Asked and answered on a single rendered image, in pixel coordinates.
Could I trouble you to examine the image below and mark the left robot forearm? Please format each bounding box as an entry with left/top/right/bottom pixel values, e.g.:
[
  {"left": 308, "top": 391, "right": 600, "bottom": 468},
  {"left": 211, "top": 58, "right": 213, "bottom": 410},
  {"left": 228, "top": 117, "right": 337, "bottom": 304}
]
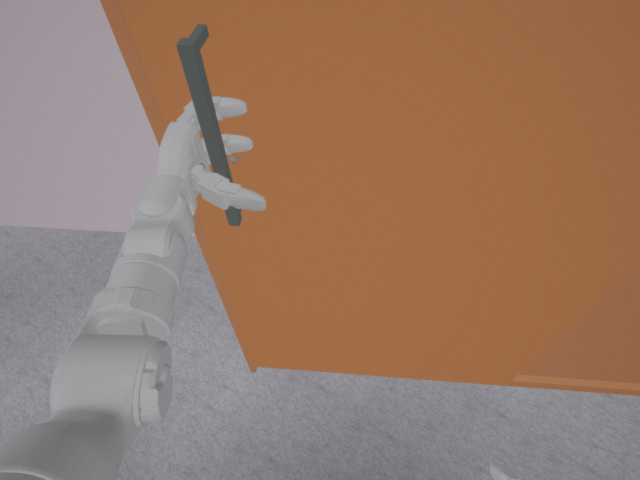
[{"left": 50, "top": 174, "right": 197, "bottom": 414}]

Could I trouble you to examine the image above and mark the wardrobe door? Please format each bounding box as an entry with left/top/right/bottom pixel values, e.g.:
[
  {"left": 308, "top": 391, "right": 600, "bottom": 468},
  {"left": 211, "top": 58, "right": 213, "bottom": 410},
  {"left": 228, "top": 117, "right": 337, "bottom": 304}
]
[
  {"left": 119, "top": 0, "right": 640, "bottom": 386},
  {"left": 519, "top": 258, "right": 640, "bottom": 384}
]

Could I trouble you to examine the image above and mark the handle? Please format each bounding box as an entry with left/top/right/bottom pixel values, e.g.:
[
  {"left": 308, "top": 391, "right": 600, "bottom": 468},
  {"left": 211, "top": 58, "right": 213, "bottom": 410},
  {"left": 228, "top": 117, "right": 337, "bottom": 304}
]
[{"left": 176, "top": 24, "right": 242, "bottom": 226}]

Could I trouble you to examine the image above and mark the left robot hand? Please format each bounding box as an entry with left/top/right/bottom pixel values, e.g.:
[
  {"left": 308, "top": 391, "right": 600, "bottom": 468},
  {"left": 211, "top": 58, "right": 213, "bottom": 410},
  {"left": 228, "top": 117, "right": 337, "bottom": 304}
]
[{"left": 156, "top": 96, "right": 266, "bottom": 211}]

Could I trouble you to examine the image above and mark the robot left upper arm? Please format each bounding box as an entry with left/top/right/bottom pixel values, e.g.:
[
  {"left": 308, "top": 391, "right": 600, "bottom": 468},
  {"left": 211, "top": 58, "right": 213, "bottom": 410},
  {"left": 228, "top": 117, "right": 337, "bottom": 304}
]
[{"left": 0, "top": 334, "right": 173, "bottom": 480}]

